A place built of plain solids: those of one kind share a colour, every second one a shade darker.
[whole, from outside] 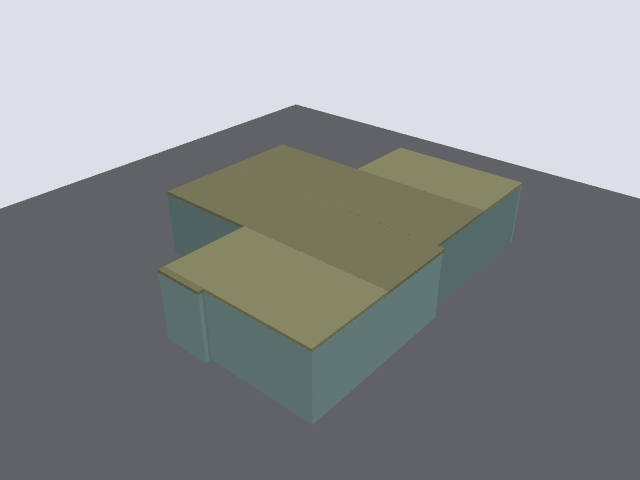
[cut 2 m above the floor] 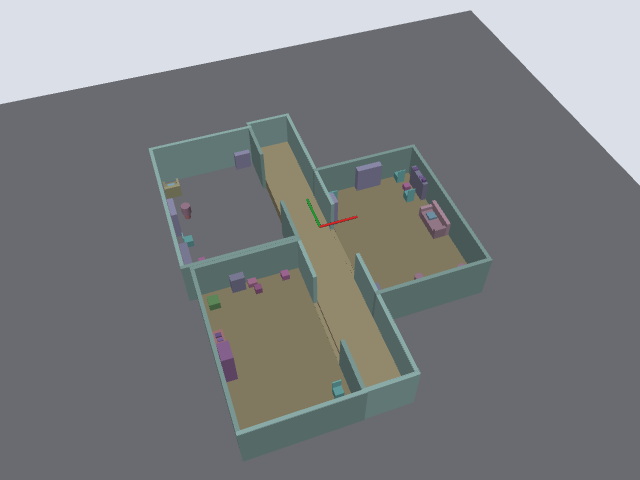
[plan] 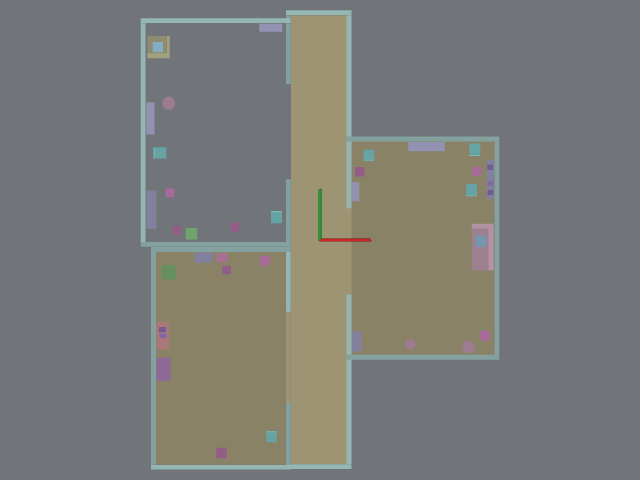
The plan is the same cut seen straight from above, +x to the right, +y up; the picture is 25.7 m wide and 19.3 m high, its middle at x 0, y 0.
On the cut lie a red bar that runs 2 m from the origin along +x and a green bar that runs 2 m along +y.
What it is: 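A storey of a split-level house; a hall and three lower rooms open beside it; the rooms' floors lie 0.71 m, 0.176 m and not at all below the hall's; a bare drop, one riser, a flush line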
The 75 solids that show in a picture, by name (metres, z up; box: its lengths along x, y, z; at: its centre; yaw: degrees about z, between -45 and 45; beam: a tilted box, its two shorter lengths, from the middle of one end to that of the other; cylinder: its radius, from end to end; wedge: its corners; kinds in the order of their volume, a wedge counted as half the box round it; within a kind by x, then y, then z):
{
 "floor_1": {"box": [5.22, 8.56, 0.58], "at": [-3.98, -4.76, 0.24]},
 "floor_2": {"box": [0.2, 3.64, 0.58], "at": [-1.27, -4.7, 0.24]},
 "floor_3": {"box": [2.24, 18.05, 0.76], "at": [-0.05, 0.02, 0.33]},
 "floor_4": {"box": [0.2, 3.48, 0.76], "at": [1.17, -0.46, 0.33]},
 "floor_5": {"box": [5.74, 8.58, 0.76], "at": [4.14, -0.33, 0.33]},
 "wall_1": {"box": [0.2, 8.8, 3.66], "at": [-7.11, 4.32, 1.78]},
 "wall_2": {"box": [0.2, 8.56, 3.66], "at": [-6.69, -4.76, 1.78]},
 "wall_3": {"box": [6.04, 0.2, 3.66], "at": [-4.19, -0.18, 1.78]},
 "wall_4": {"box": [6.04, 0.2, 3.66], "at": [-4.19, 8.82, 1.78]},
 "wall_5": {"box": [5.62, 0.032, 3.66], "at": [-3.98, -9.23, 1.78]},
 "wall_6": {"box": [5.62, 0.2, 3.66], "at": [-3.98, -0.38, 1.78]},
 "wall_7": {"box": [8.06, 0.17, 3.66], "at": [-2.76, -9.13, 1.78]},
 "wall_8": {"box": [0.2, 2.49, 3.66], "at": [-1.27, -7.77, 1.78]},
 "wall_9": {"box": [0.2, 2.4, 3.66], "at": [-1.27, -1.68, 1.78]},
 "wall_10": {"box": [0.2, 2.52, 3.66], "at": [-1.27, 1.18, 1.78]},
 "wall_11": {"box": [0.2, 2.45, 3.66], "at": [-1.27, 7.49, 1.78]},
 "wall_12": {"box": [0.2, 0.12, 3.66], "at": [-1.27, 8.98, 1.78]},
 "wall_13": {"box": [2.64, 0.032, 3.66], "at": [-0.05, -9.03, 1.78]},
 "wall_14": {"box": [2.64, 0.2, 3.66], "at": [-0.05, 9.14, 1.78]},
 "wall_15": {"box": [0.2, 4.2, 3.66], "at": [1.17, -6.91, 1.78]},
 "wall_16": {"box": [0.2, 2.41, 3.66], "at": [1.17, -3.41, 1.78]},
 "wall_17": {"box": [0.2, 2.68, 3.66], "at": [1.17, 2.62, 1.78]},
 "wall_18": {"box": [0.2, 4.88, 3.66], "at": [1.17, 6.6, 1.78]},
 "wall_19": {"box": [6.14, 0.2, 3.66], "at": [4.14, -4.71, 1.78]},
 "wall_20": {"box": [6.14, 0.2, 3.66], "at": [4.14, 4.06, 1.78]},
 "wall_21": {"box": [0.2, 8.58, 3.66], "at": [7.11, -0.33, 1.78]},
 "roof_1": {"box": [8.48, 4.76, 0.16], "at": [-2.97, 6.54, 3.69]},
 "roof_2": {"box": [8.06, 4.4, 0.16], "at": [-2.76, -7.01, 3.69]},
 "roof_3": {"box": [2.64, 0.32, 0.16], "at": [-0.05, 9.08, 3.69]},
 "roof_4": {"box": [14.42, 4.44, 0.16], "at": [0.0, 1.94, 3.69]},
 "roof_5": {"box": [14.0, 4.53, 0.16], "at": [0.21, -2.55, 3.69]},
 "case_1": {"box": [0.34, 1.3, 1.81], "at": [-6.82, 4.89, 0.85]},
 "case_2": {"box": [0.42, 1.54, 1.99], "at": [-6.78, 1.22, 0.95]},
 "case_3": {"box": [0.73, 0.41, 1.0], "at": [-4.67, -0.71, 1.03]},
 "case_4": {"box": [0.93, 0.32, 1.15], "at": [-1.98, 8.54, 0.53]},
 "case_5": {"box": [0.3, 0.76, 1.75], "at": [1.44, 1.94, 1.58]},
 "case_6": {"box": [0.39, 0.81, 1.25], "at": [1.49, -4.08, 1.33]},
 "case_7": {"box": [1.47, 0.37, 1.55], "at": [4.28, 3.76, 1.48]},
 "case_8": {"box": [0.29, 1.57, 1.25], "at": [6.85, 2.43, 1.33]},
 "wardrobe_1": {"box": [0.56, 0.94, 1.96], "at": [-6.29, -5.19, 1.51]},
 "sofa_1": {"box": [0.68, 0.19, 0.68], "at": [6.43, -1.12, 1.04]},
 "sofa_2": {"box": [0.68, 1.49, 0.46], "at": [6.43, -0.28, 0.94]},
 "sofa_3": {"box": [0.68, 0.19, 0.68], "at": [6.43, 0.56, 1.04]},
 "sofa_4": {"box": [0.22, 1.87, 0.93], "at": [6.88, -0.28, 1.17]},
 "chair_1": {"box": [0.46, 0.46, 0.48], "at": [-6.41, 3.5, 0.19]},
 "chair_2": {"box": [0.43, 0.39, 0.42], "at": [-1.95, -7.94, 0.74]},
 "chair_3": {"box": [0.43, 0.05, 0.87], "at": [-1.95, -7.72, 0.97]},
 "chair_4": {"box": [0.44, 0.44, 0.49], "at": [-1.75, 0.9, 0.19]},
 "chair_5": {"box": [0.42, 0.4, 0.44], "at": [1.97, 3.43, 0.93]},
 "chair_6": {"box": [0.45, 0.044, 0.94], "at": [6.09, 1.78, 1.18]},
 "chair_7": {"box": [0.45, 0.45, 0.47], "at": [6.09, 2.03, 0.94]},
 "chair_8": {"box": [0.45, 0.042, 0.91], "at": [6.22, 3.4, 1.16]},
 "chair_9": {"box": [0.45, 0.46, 0.43], "at": [6.22, 3.65, 0.92]},
 "armchair_1": {"box": [0.12, 0.69, 0.68], "at": [-6.88, 7.86, 0.29]},
 "armchair_2": {"box": [0.91, 0.2, 0.87], "at": [-6.49, 7.41, 0.38]},
 "armchair_3": {"box": [0.66, 0.69, 0.45], "at": [-6.49, 7.86, 0.18]},
 "armchair_4": {"box": [0.12, 0.69, 0.68], "at": [-6.1, 7.86, 0.29]},
 "basket_1": {"box": [0.35, 0.35, 0.39], "at": [-6.03, 1.9, 0.14]},
 "basket_2": {"box": [0.37, 0.37, 0.38], "at": [-5.76, 0.39, 0.14]},
 "basket_3": {"box": [0.43, 0.43, 0.32], "at": [-3.96, -8.56, 0.69]},
 "basket_4": {"box": [0.35, 0.35, 0.36], "at": [-3.75, -1.21, 0.71]},
 "basket_5": {"box": [0.36, 0.36, 0.41], "at": [-3.43, 0.52, 0.16]},
 "basket_6": {"box": [0.39, 0.39, 0.35], "at": [-2.21, -0.83, 0.7]},
 "basket_7": {"box": [0.39, 0.39, 0.4], "at": [1.6, 2.75, 0.91]},
 "basket_8": {"box": [0.36, 0.36, 0.34], "at": [6.31, 2.76, 0.87]},
 "basket_9": {"box": [0.38, 0.39, 0.3], "at": [6.62, -3.85, 0.85]},
 "bush_1": {"cylinder": 0.26, "from": [-6.09, 5.5, 0.43], "to": [-6.09, 5.5, 0.95]},
 "bush_2": {"cylinder": 0.2, "from": [3.63, -4.19, 1.13], "to": [3.63, -4.19, 2.23]},
 "bush_3": {"cylinder": 0.25, "from": [5.97, -4.29, 1.08], "to": [5.97, -4.29, 2.04]},
 "sideboard_1": {"box": [0.49, 1.12, 0.76], "at": [-6.33, -3.85, 0.91]},
 "pouf_1": {"box": [0.56, 0.56, 0.43], "at": [-6.08, -1.3, 0.75]},
 "pouf_2": {"box": [0.47, 0.47, 0.45], "at": [-5.17, 0.25, 0.18]},
 "cushion_1": {"box": [0.41, 0.41, 0.14], "at": [-6.51, 7.75, 0.47]},
 "cushion_2": {"box": [0.45, 0.45, 0.14], "at": [6.47, -0.04, 1.24]},
 "toybox_1": {"box": [0.46, 0.36, 0.31], "at": [-3.93, -0.72, 0.68]}
}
